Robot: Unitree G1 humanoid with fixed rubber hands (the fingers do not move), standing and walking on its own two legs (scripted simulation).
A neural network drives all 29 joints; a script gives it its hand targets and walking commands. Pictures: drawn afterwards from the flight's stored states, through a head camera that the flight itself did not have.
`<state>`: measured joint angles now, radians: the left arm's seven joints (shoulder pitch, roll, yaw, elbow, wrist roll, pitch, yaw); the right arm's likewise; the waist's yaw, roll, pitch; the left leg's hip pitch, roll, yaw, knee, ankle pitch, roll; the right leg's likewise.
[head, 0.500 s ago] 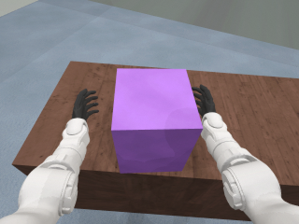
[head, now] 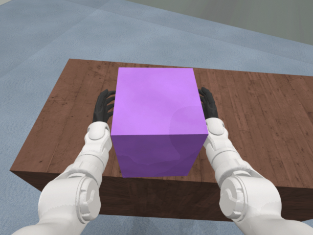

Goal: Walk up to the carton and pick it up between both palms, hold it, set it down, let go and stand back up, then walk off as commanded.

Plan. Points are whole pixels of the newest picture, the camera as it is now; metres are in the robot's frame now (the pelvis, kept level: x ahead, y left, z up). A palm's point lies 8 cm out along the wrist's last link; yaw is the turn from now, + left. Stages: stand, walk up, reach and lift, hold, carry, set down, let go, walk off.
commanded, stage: reach and lift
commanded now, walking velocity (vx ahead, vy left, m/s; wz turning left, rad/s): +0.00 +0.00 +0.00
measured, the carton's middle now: (155, 126) +0.42 +0.04 +0.02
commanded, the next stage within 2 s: none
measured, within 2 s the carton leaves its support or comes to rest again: leaves its support in 1.28 s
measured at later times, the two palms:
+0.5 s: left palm (103, 119) +0.40 +0.18 +0.05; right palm (210, 119) +0.43 -0.11 +0.06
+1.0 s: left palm (103, 119) +0.40 +0.18 +0.05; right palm (210, 119) +0.43 -0.11 +0.06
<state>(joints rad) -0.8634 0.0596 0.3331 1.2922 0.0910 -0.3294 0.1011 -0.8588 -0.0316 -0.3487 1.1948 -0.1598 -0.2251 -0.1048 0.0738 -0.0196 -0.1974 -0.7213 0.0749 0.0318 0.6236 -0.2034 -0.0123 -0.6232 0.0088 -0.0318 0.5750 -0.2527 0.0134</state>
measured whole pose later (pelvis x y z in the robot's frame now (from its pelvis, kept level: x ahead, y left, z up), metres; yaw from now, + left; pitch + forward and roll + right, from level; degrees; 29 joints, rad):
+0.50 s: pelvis +0.04 -0.01 +0.02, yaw +1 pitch +10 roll -1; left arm -0.70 0.00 0.47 1.15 0.27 -0.32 0.04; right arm -0.67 0.11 -0.52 1.06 -0.41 -0.33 -0.13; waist 0.07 -0.03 -0.09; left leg -0.41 0.07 0.04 0.42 -0.18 -0.03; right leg -0.31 0.01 -0.04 0.37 -0.22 0.00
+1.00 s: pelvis +0.04 -0.01 +0.03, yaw +1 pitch +9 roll -1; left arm -0.66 -0.03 0.47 1.02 0.31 -0.28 0.03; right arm -0.64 0.11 -0.50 1.05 -0.38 -0.36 -0.13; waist 0.08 -0.06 -0.06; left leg -0.35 0.06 0.04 0.33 -0.14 -0.03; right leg -0.25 0.01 -0.03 0.27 -0.18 0.00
